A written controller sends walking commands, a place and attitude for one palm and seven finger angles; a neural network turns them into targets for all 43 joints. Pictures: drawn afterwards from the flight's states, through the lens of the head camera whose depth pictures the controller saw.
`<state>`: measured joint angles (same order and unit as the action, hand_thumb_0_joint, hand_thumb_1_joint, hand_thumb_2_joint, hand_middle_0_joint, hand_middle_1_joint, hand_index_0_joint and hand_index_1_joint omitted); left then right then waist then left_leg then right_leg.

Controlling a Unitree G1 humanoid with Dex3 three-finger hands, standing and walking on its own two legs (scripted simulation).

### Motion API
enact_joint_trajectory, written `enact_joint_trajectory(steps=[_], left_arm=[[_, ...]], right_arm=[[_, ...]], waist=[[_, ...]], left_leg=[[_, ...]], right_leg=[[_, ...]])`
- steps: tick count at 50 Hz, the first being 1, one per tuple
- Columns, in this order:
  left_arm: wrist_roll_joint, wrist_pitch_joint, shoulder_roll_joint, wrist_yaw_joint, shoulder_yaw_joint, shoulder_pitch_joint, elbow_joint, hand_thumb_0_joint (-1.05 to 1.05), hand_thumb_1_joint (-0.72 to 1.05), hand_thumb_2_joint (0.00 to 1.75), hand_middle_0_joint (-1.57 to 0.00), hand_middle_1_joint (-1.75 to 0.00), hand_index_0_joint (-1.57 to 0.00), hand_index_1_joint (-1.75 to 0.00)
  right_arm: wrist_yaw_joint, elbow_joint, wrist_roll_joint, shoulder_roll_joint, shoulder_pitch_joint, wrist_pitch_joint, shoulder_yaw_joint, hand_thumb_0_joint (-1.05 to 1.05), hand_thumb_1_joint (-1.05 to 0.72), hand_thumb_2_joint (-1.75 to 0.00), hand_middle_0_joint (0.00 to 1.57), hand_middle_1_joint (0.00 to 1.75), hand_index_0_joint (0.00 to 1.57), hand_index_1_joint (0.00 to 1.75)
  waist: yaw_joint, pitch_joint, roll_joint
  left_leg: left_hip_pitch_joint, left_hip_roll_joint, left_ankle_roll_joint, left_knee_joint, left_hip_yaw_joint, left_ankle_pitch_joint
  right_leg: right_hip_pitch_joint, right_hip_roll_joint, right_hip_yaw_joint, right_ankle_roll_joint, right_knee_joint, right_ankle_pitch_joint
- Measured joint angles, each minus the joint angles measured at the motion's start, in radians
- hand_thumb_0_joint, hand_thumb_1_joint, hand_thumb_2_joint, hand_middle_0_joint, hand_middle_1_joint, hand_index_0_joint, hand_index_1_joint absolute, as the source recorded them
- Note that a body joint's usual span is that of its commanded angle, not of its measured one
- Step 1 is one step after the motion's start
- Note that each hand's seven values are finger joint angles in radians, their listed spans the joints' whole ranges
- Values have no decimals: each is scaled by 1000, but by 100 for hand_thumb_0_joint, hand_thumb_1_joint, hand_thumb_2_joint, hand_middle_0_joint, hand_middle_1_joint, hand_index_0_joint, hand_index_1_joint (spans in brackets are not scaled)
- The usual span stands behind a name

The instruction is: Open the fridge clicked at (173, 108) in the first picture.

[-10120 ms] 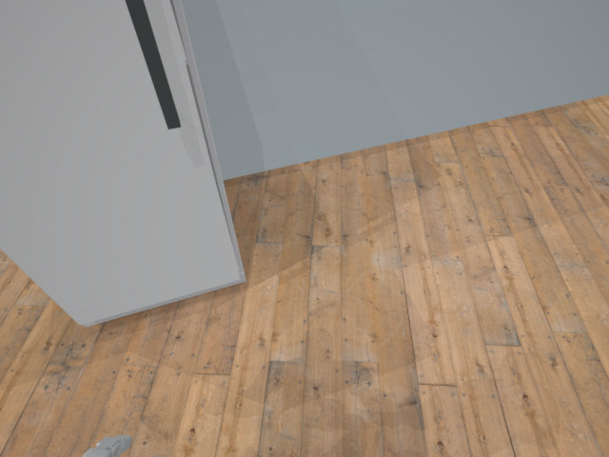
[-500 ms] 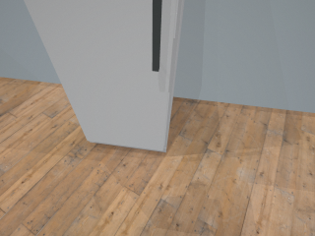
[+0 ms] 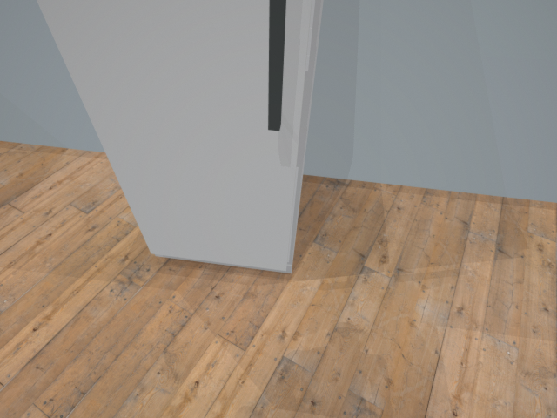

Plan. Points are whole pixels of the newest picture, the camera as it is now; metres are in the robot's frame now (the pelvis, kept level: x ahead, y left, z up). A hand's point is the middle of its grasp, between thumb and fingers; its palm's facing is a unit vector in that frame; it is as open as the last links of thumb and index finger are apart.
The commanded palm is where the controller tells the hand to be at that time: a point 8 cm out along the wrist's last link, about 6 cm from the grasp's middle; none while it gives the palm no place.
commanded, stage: shuffle to correct the standing spot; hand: right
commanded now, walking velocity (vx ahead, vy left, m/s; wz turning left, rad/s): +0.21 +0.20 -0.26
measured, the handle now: (279, 14) +0.72 +0.05 +0.25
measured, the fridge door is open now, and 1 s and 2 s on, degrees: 0 0 0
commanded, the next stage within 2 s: come to a stop and stand still in 1.70 s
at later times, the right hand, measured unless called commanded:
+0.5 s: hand out of the picture +0.05 -0.14 -0.19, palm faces +0.06 +0.99 -0.13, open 7.3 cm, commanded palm none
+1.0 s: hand (314, 369) +0.25 -0.05 -0.21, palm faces +0.09 +0.99 -0.13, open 7.3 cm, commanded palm none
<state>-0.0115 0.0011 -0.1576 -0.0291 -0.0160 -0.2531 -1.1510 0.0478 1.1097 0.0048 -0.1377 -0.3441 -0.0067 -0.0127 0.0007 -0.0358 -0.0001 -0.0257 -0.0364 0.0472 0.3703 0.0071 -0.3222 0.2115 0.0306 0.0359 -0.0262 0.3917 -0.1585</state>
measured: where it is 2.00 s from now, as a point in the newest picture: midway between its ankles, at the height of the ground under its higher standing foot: (185, 411)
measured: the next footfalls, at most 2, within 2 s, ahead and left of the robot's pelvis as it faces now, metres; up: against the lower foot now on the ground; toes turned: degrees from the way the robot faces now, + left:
left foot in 0.70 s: +0.27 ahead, +0.23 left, +0.00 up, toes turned +4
right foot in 0.94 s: +0.27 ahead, +0.02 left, +0.00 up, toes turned -15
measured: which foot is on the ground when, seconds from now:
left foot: down 0.00-0.34, up 0.36-0.68, down 0.70-0.94, up 0.96-1.00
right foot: down 0.00-0.68, up 0.70-0.92, down 0.94-1.00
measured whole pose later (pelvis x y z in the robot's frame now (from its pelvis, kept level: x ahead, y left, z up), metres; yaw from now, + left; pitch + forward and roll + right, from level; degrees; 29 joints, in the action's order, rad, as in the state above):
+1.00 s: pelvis +0.24 +0.12 -0.02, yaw -4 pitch +1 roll +2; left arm -0.04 0.03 -0.19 -0.03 0.04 -0.18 -0.97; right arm 0.00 1.02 0.03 -0.19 -0.25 0.05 0.05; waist -0.01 -0.05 0.05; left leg -0.38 0.01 0.00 0.86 0.10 -0.45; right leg 0.32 -0.09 0.17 -0.03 0.68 -0.37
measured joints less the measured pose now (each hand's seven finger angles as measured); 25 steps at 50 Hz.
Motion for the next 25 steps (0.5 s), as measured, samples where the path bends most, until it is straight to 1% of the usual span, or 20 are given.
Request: enact_joint_trajectory(steps=[6, 10, 11, 14, 15, 16, 17, 18, 20, 21, 22, 23, 25], left_arm=[[-12, -12, 15, 3, 14, -28, 1, 0, 91, 90, -19, -30, -20, -30], [-17, -17, 21, 3, 27, -63, 9, 0, 91, 90, -19, -30, -20, -30], [-17, -16, 23, 2, 28, -72, 10, 0, 91, 90, -20, -30, -20, -30], [-17, -11, 28, 1, 35, -86, 7, 0, 91, 90, -20, -30, -20, -30], [-16, -9, 29, 0, 38, -85, 8, 0, 91, 90, -20, -30, -20, -30], [-16, -3, 31, -2, 39, -81, 12, 0, 91, 90, -20, -30, -20, -30], [-19, 8, 33, -6, 42, -73, 16, 0, 91, 90, -19, -30, -20, -30], [-23, 21, 33, -10, 44, -66, 23, 0, 91, 90, -19, -30, -20, -30], [-24, 42, 33, -17, 44, -63, 37, 0, 91, 90, -19, -30, -20, -30], [-23, 48, 35, -20, 43, -67, 42, 0, 91, 90, -19, -30, -20, -30], [-22, 52, 37, -23, 42, -73, 42, 0, 91, 90, -20, -30, -20, -30], [-21, 54, 40, -24, 40, -81, 39, 0, 91, 90, -20, -30, -20, -30], [-21, 52, 42, -22, 39, -97, 30, 0, 91, 90, -20, -30, -20, -30]], right_arm=[[-16, 0, 10, 0, -28, 16, 13, 0, -91, -90, 20, 30, 20, 30], [-28, -8, 16, 2, -65, 18, 28, 0, -91, -90, 20, 30, 20, 30], [-28, -9, 17, 2, -77, 16, 32, 0, -91, -90, 20, 30, 20, 30], [-25, -1, 23, 2, -104, 5, 41, 0, -91, -90, 20, 30, 20, 30], [-24, 4, 25, 3, -112, 2, 42, 0, -91, -90, 20, 30, 20, 30], [-24, 9, 24, 3, -120, 2, 42, 0, -91, -90, 20, 30, 20, 30], [-26, 15, 21, 4, -125, 6, 43, 0, -91, -90, 20, 30, 20, 30], [-30, 22, 16, 8, -125, 14, 43, 0, -91, -90, 20, 30, 20, 30], [-38, 28, 21, 11, -109, 33, 44, 0, -91, -90, 20, 30, 20, 30], [-43, 24, 25, 8, -93, 40, 47, 0, -91, -90, 20, 30, 20, 30], [-48, 14, 28, 4, -73, 44, 53, 1, -91, -90, 20, 30, 20, 30], [-54, 0, 29, -1, -52, 47, 58, 1, -91, -90, 20, 30, 20, 30], [-64, -34, 29, -10, -7, 47, 68, 1, -91, -90, 20, 30, 20, 30]], waist=[[-7, 27, 12], [-2, 44, 9], [-2, 45, 7], [-6, 33, 12], [-5, 26, 19], [-5, 17, 31], [-4, 7, 47], [-5, -1, 58], [-12, -12, 64], [-17, -16, 63], [-19, -19, 62], [-19, -20, 57], [-16, -19, 43]], left_leg=[[-31, 1, 10, 71, 12, -51], [-44, -16, 24, 104, 25, -89], [-39, -23, 29, 107, 31, -99], [-9, -38, 39, 113, 57, -131], [-2, -37, 39, 124, 61, -146], [-3, -31, 38, 154, 61, -167], [-30, -18, 37, 233, 55, -187], [-86, -7, 27, 368, 50, -180], [-221, 0, 15, 644, 33, -155], [-283, 8, 8, 734, 31, -132], [-338, 21, 0, 785, 30, -102], [-385, 38, -10, 803, 29, -69], [-456, 79, -29, 764, 29, -11]], right_leg=[[35, 3, -10, 3, 70, -46], [81, -15, -18, 6, 165, -113], [95, -28, -13, 3, 202, -137], [135, -69, 29, 0, 338, -249], [137, -76, 47, -3, 347, -275], [125, -78, 66, -9, 317, -259], [109, -75, 83, -7, 299, -194], [99, -74, 99, -3, 303, -187], [68, -78, 118, 4, 288, -211], [51, -80, 118, 9, 266, -214], [33, -83, 115, 14, 237, -209], [17, -87, 110, 21, 207, -197], [-12, -99, 95, 34, 151, -174]])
